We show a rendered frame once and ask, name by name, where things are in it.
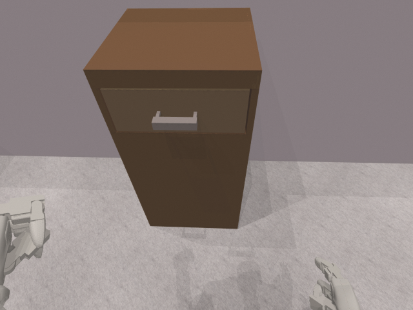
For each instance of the drawer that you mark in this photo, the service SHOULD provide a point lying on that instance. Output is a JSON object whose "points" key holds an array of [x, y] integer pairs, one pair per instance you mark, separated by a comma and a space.
{"points": [[218, 109]]}

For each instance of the handle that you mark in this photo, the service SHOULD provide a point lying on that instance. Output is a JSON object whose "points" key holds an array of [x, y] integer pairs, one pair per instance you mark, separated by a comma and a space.
{"points": [[174, 123]]}

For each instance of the robot left hand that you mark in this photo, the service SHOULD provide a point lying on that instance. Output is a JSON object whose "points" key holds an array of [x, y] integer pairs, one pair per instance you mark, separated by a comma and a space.
{"points": [[25, 218]]}

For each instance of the robot right hand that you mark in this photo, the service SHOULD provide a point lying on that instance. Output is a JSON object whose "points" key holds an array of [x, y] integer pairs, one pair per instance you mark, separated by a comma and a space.
{"points": [[339, 295]]}

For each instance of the cabinet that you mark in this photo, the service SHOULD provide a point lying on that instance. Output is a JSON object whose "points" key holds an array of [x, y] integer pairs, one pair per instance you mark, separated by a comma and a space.
{"points": [[182, 179]]}

